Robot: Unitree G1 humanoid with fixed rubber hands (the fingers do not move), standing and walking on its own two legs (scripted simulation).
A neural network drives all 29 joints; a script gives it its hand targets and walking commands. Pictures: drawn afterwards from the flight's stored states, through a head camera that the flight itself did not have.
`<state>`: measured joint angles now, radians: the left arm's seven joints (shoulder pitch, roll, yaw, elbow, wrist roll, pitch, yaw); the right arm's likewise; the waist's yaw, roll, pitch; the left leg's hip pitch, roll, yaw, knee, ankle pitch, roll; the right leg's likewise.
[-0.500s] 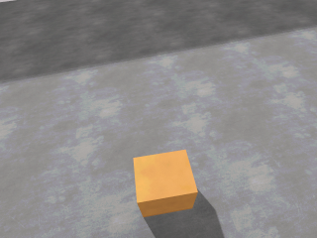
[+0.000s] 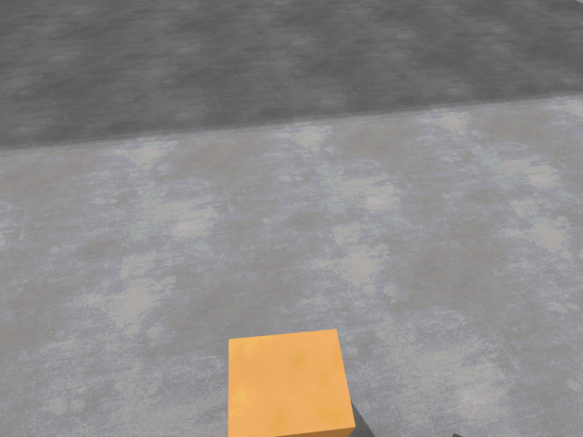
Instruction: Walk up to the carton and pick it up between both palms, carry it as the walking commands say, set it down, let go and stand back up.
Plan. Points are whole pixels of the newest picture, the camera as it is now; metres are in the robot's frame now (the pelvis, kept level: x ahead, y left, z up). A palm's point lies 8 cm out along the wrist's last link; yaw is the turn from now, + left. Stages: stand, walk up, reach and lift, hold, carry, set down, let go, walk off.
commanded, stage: walk up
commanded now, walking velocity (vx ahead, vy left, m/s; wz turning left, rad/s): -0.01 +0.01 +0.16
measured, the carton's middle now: (287, 395) +0.34 +0.01 -0.61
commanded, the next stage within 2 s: none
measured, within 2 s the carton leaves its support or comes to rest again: neither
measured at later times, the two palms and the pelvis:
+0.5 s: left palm out of the picture +0.10 +0.25 -0.13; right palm (461, 420) +0.19 -0.25 -0.13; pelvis +0.06 -0.01 -0.01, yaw +6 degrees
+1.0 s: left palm out of the picture +0.04 +0.24 -0.10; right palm out of the picture +0.14 -0.26 -0.13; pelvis +0.00 -0.03 +0.01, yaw +8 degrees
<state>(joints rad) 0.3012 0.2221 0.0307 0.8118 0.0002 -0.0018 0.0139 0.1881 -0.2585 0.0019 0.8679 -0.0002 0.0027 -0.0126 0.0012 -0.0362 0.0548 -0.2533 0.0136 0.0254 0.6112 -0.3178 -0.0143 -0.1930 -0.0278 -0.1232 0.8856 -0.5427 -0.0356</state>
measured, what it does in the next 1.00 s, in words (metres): steps on the spot: right foot, then left foot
